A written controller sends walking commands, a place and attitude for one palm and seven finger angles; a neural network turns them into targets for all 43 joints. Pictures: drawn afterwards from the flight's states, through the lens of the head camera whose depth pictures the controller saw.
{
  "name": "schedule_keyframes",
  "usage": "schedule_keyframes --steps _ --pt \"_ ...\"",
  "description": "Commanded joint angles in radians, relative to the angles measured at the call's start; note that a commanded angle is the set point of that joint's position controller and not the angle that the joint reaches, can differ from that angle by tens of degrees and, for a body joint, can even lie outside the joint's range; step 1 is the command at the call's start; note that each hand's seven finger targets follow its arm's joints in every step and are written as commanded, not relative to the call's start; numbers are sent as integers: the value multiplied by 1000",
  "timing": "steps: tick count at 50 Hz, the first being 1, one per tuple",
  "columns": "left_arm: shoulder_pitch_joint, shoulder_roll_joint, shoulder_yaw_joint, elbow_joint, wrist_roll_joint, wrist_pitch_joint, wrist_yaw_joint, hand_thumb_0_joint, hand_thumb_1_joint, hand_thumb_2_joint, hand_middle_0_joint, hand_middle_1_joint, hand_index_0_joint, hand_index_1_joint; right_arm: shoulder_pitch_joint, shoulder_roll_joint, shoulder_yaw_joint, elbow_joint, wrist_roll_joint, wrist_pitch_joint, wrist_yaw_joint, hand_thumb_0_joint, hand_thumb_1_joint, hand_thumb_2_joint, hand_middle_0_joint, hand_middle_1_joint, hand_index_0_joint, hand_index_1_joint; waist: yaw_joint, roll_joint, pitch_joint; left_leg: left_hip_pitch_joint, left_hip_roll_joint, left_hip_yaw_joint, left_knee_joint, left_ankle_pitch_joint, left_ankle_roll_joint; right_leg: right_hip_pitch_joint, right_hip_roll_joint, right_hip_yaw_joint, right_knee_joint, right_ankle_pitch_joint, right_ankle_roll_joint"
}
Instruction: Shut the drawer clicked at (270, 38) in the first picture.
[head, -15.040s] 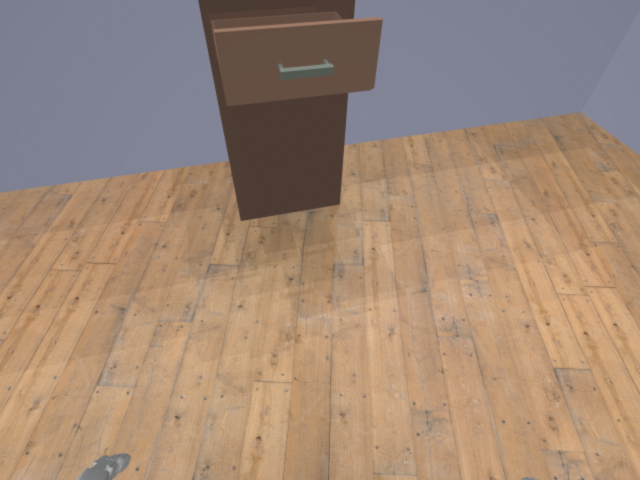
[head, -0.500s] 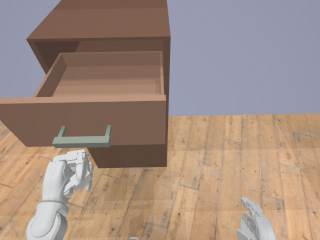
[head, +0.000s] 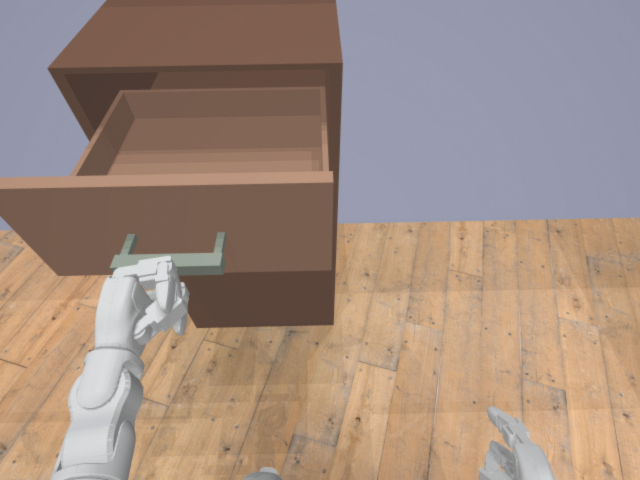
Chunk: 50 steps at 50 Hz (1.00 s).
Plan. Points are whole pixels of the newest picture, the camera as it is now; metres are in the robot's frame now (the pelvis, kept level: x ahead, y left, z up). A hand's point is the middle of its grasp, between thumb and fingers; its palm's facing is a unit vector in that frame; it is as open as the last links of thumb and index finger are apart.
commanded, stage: push the drawer shut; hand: left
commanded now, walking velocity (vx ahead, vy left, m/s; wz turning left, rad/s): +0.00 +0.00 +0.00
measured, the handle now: (172, 252) +0.38 +0.21 +0.08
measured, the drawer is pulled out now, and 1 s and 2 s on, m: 0.27 0.14 0.02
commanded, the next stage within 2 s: none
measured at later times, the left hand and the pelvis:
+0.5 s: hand (193, 251) +0.38 +0.18 +0.08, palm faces +0.06 -1.00 -0.02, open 2.9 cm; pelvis -0.01 +0.01 +0.00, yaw -1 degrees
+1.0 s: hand (199, 220) +0.43 +0.19 +0.08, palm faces +0.07 -1.00 -0.01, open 2.9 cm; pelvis +0.00 +0.01 +0.00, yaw -2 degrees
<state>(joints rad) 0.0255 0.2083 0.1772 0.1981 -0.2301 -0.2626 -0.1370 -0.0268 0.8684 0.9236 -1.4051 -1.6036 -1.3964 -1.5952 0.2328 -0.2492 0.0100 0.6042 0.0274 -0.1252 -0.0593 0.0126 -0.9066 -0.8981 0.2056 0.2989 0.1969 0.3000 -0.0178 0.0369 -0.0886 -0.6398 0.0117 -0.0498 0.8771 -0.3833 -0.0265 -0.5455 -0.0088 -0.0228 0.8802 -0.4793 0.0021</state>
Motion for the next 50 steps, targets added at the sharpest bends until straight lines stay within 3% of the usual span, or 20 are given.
schedule_keyframes --steps 1,3,6,8,11,13,15,17,18,22,23,27,28,35,38,41,43,45,48,50 --pt "-330 146 44 -174 3 -67 16 0 900 900 -1400 -1600 -1400 -1600 -45 -124 -43 -133 4 -41 -10 0 -900 -900 200 300 200 300 -38 -47 -216 194 -17 30 -103 163 47 1 19 -13 -154 277 -3" --pt "-363 187 72 -133 10 -74 19 0 900 900 -1400 -1600 -1400 -1600 -41 -132 -42 -125 2 -33 -13 0 -900 -900 200 300 200 300 -37 -64 -204 171 -16 25 -107 135 49 -4 22 -11 -158 235 -5" --pt "-451 168 53 -84 13 -71 15 0 900 900 -1400 -1600 -1400 -1600 -41 -127 -38 -122 5 -25 -14 0 -900 -900 200 300 200 300 -39 -14 -210 184 -19 27 -111 121 45 -17 21 -10 -157 219 -9" --pt "-487 199 73 -49 20 -69 21 0 900 900 -1400 -1600 -1400 -1600 -35 -133 -37 -115 5 -17 -15 0 -900 -900 200 300 200 300 -40 -9 -203 178 -16 22 -112 106 47 -24 23 -11 -162 193 -10" --pt "-545 164 41 -18 20 -65 19 0 900 900 -1400 -1600 -1400 -1600 -25 -129 -38 -115 6 -12 -14 0 -900 -900 200 300 200 300 -42 7 -239 200 -18 23 -113 123 44 -19 23 -10 -159 217 -12" --pt "-569 190 58 39 23 -63 23 0 900 900 -1400 -1600 -1400 -1600 -13 -135 -38 -107 4 -5 -13 0 -900 -900 200 300 200 300 -49 -37 -224 181 -14 17 -112 107 47 -30 28 -13 -163 193 -9" --pt "-633 185 49 67 27 -64 22 0 900 900 -1400 -1600 -1400 -1600 -8 -136 -35 -104 6 3 -12 0 -900 -900 200 300 200 300 -54 -10 -228 182 -16 17 -116 93 45 -42 28 -12 -162 181 -11" --pt "-666 205 70 109 26 -67 21 0 900 900 -1400 -1600 -1400 -1600 3 -139 -38 -98 5 9 -12 0 -900 -900 200 300 200 300 -54 -24 -238 178 -17 19 -112 96 45 -37 29 -9 -164 186 -11" --pt "-678 243 96 131 31 -72 23 0 900 900 -1400 -1600 -1400 -1600 13 -143 -38 -93 3 14 -11 0 -900 -900 200 300 200 300 -53 -28 -237 166 -14 15 -111 96 46 -36 32 -10 -160 179 -12" --pt "-724 201 66 160 35 -78 18 0 900 900 -1400 -1600 -1400 -1600 31 -138 -43 -95 2 24 -2 0 -900 -900 200 300 200 300 -52 17 -282 209 -14 15 -106 150 40 -38 33 -15 -147 233 -17" --pt "-737 211 68 186 39 -79 21 0 900 900 -1400 -1600 -1400 -1600 42 -143 -42 -90 2 28 0 0 -900 -900 200 300 200 300 -59 -12 -270 194 -12 10 -105 144 43 -42 36 -18 -148 225 -17" --pt "-811 231 88 255 42 -83 23 0 900 900 -1400 -1600 -1400 -1600 61 -146 -46 -78 1 44 3 0 -900 -900 200 300 200 300 -69 -26 -260 171 -14 20 -100 127 44 -53 36 -11 -153 222 -12" --pt "-809 262 113 275 45 -87 24 0 900 900 -1400 -1600 -1400 -1600 68 -150 -46 -75 0 48 3 0 -900 -900 200 300 200 300 -63 -36 -260 158 -13 17 -98 135 47 -44 38 -10 -150 228 -14" --pt "-846 274 130 298 47 -103 7 0 900 900 -1400 -1600 -1400 -1600 101 -147 -56 -74 -2 72 14 0 -900 -900 200 300 200 300 -59 25 -344 208 -9 26 -81 243 42 -26 39 -8 -127 333 -18" --pt "-844 308 161 335 47 -105 9 0 900 900 -1400 -1600 -1400 -1600 118 -152 -57 -68 -5 82 17 0 -900 -900 200 300 200 300 -59 7 -332 192 -8 28 -76 256 45 -19 44 -5 -129 351 -18" --pt "-905 286 139 356 50 -111 5 0 900 900 -1400 -1600 -1400 -1600 124 -150 -58 -63 -3 90 19 0 -900 -900 200 300 200 300 -78 -6 -309 181 -6 29 -73 246 46 -44 44 -7 -128 347 -15" --pt "-940 310 156 387 54 -117 5 0 900 900 -1400 -1600 -1400 -1600 134 -154 -59 -57 -5 94 19 0 -900 -900 200 300 200 300 -81 -19 -294 160 -7 29 -69 222 49 -52 46 -5 -129 326 -15" --pt "-975 312 155 391 59 -126 6 0 900 900 -1400 -1600 -1400 -1600 136 -151 -60 -55 -5 98 19 0 -900 -900 200 300 200 300 -83 20 -321 187 -7 30 -68 232 48 -62 45 -2 -126 327 -16" --pt "-1014 334 168 424 66 -131 4 0 900 900 -1400 -1600 -1400 -1600 152 -156 -61 -47 -8 104 18 0 -900 -900 200 300 200 300 -90 0 -343 182 -4 22 -55 240 48 -70 47 -6 -114 325 -16" --pt "-1080 324 150 429 73 -140 4 0 900 900 -1400 -1600 -1400 -1600 156 -154 -61 -40 -8 106 19 0 -900 -900 200 300 200 300 -98 40 -360 206 -2 18 -54 242 46 -96 46 -6 -111 313 -17"
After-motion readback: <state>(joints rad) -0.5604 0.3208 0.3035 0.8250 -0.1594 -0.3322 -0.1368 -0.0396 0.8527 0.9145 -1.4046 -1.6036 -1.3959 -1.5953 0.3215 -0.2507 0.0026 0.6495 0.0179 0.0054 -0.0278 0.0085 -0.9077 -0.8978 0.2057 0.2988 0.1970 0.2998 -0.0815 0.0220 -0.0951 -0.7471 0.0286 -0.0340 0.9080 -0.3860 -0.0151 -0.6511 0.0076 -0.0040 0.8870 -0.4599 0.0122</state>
